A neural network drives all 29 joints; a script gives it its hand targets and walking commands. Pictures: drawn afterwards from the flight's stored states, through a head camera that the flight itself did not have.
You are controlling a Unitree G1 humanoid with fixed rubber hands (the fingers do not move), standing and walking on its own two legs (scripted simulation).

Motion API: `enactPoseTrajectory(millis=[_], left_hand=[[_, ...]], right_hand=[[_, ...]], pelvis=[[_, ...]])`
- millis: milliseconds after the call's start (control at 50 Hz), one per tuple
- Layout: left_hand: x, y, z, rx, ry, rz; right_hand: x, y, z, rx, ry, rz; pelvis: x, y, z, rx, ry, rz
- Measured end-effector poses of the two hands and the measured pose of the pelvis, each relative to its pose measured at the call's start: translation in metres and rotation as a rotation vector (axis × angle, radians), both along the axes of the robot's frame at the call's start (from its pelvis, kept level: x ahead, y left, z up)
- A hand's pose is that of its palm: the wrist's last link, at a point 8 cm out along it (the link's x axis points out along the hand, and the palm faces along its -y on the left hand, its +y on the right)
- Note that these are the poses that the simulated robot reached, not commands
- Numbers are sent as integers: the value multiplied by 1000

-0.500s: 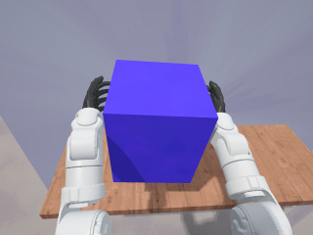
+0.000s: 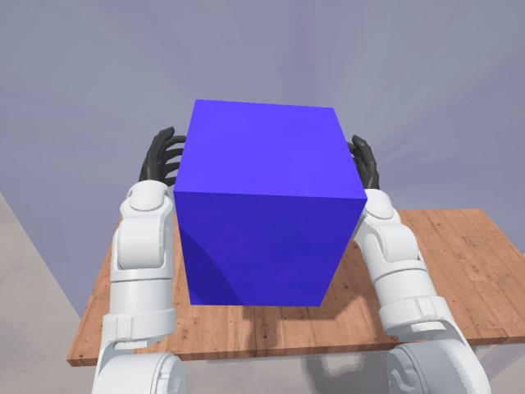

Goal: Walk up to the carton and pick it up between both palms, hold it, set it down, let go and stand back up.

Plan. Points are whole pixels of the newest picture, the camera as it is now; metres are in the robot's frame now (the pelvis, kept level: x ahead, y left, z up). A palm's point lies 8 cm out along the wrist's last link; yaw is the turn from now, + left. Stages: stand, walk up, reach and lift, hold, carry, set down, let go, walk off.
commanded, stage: hold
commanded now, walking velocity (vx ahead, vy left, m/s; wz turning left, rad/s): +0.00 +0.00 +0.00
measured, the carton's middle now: (260, 208) +0.37 +0.00 +0.14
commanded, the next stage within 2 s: set down in 1.60 s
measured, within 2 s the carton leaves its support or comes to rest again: neither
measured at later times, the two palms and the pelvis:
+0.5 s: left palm (159, 184) +0.35 +0.15 +0.20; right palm (364, 189) +0.36 -0.15 +0.18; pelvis +0.00 +0.00 +0.00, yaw +0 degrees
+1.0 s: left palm (156, 182) +0.35 +0.15 +0.20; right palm (364, 188) +0.36 -0.15 +0.19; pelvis +0.00 +0.00 +0.00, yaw +0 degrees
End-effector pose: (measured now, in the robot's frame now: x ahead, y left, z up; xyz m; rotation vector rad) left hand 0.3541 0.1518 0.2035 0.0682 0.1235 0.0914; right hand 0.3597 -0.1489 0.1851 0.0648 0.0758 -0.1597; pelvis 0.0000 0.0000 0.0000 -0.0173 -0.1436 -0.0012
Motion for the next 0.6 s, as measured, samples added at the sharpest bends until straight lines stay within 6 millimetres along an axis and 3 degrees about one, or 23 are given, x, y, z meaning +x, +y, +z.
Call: enactPoseTrajectory(millis=[600], left_hand=[[-1, -2, -3, -4, 9, 6]], right_hand=[[0, -3, -2, -5, 6, 6]], pelvis=[[2, -2, 0, 1, -10, -1]])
